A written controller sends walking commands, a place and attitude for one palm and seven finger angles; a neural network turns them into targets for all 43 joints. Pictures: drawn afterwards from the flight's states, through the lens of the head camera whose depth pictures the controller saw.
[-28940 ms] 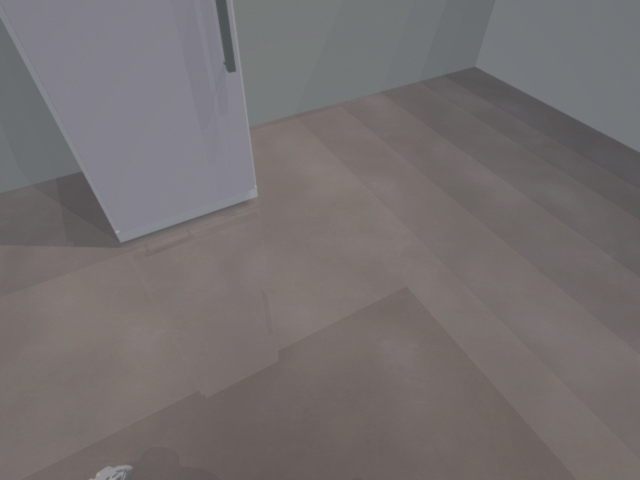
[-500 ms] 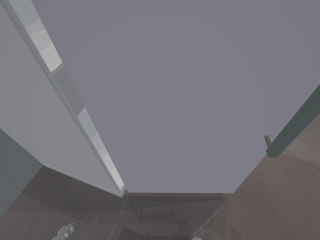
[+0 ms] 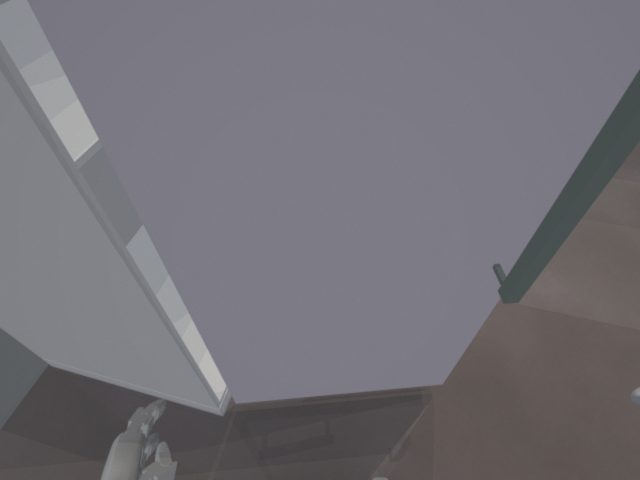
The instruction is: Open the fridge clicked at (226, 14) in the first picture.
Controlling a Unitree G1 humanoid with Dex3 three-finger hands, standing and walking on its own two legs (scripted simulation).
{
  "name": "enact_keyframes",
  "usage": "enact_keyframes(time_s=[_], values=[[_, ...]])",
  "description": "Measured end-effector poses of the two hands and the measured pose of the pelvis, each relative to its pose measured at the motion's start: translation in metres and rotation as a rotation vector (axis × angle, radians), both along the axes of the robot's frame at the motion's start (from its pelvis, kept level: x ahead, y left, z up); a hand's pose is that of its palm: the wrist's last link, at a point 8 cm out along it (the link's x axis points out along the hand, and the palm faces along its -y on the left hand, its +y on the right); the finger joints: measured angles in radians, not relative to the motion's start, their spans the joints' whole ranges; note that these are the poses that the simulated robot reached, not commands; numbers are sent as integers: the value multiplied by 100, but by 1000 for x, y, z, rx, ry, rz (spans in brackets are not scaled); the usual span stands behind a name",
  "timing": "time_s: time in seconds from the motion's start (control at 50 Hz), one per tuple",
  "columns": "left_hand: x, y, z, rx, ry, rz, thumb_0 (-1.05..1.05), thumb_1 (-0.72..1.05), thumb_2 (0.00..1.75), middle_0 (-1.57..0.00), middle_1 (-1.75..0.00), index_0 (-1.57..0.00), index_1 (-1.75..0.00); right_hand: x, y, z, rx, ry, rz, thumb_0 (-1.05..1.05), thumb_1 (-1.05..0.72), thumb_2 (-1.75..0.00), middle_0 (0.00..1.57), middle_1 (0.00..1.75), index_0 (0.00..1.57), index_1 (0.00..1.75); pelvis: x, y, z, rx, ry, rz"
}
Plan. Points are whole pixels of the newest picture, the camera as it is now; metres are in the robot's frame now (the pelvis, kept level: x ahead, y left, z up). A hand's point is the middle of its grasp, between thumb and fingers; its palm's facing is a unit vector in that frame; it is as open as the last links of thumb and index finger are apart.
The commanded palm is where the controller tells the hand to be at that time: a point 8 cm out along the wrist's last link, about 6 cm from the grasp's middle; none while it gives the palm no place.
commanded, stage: draw the hand back to the body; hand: right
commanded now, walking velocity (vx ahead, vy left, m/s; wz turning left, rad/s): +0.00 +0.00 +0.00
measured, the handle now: (564, 188) +0.44 -0.30 +0.15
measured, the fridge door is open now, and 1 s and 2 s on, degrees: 70 70 70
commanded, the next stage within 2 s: step back with the hand held close in 1.54 s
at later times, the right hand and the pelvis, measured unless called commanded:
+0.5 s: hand out of the picture +0.24 -0.32 +0.13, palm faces +0.19 +0.98 -0.11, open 14.5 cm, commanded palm +0.19 -0.36 +0.15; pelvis +0.00 +0.00 +0.01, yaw +1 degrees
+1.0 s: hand (631, 313) +0.25 -0.27 +0.17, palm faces +0.46 +0.79 -0.40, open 10.4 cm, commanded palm +0.19 -0.30 +0.19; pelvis +0.04 +0.01 +0.02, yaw +2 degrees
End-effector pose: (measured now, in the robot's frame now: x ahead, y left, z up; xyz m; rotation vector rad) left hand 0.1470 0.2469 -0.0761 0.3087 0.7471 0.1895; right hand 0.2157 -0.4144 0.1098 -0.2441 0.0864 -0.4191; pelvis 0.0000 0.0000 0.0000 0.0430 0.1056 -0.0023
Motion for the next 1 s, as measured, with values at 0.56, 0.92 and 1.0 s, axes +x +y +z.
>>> enact_keyframes(time_s=[0.56,0.92,1.0], values=[[12,-9,28,-39,-175,-50,1,90,90,-20,-30,-21,-29,-13,46,30,-19,-27,76,-1,44,-25,25,108,24,108,4,-3,12,-12,-89,11],[48,-21,22,-118,-109,-69,1,90,90,-21,-30,-21,-30,-13,92,67,-222,-104,-82,0,-16,-54,23,73,23,73,30,3,23,-45,-135,36],[53,-12,24,-120,-113,-51,1,90,90,-21,-30,-21,-30,-11,108,74,-237,-115,-32,0,-30,-61,23,65,22,65,36,8,24,-49,-136,43]])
